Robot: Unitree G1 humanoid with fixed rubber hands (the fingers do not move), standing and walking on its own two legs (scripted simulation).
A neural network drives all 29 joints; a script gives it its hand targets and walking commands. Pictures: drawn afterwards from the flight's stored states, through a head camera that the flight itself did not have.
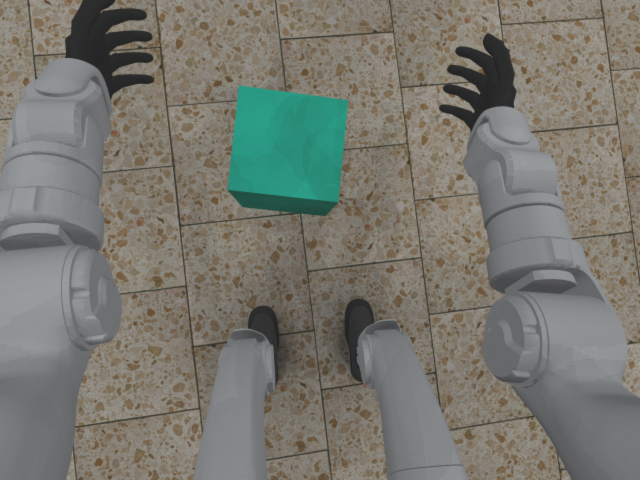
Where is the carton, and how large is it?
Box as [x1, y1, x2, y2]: [227, 86, 347, 215]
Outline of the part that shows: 239,86 227,189 242,206 325,215 337,202 347,100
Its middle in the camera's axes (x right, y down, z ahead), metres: -0.07 -0.19 +0.86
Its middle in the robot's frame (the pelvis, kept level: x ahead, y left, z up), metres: +0.57 +0.01 -0.54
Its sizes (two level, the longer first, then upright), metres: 0.210 0.200 0.250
